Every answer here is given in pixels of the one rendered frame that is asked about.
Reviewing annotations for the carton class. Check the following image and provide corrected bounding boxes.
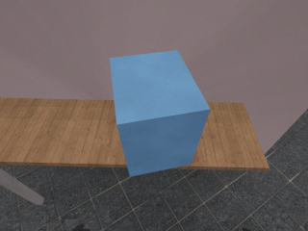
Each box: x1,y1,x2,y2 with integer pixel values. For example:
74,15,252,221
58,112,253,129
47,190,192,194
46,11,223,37
110,50,211,177

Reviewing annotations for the table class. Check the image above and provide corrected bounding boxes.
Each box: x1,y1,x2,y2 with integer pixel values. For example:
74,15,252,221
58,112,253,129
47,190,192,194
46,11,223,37
0,97,270,205

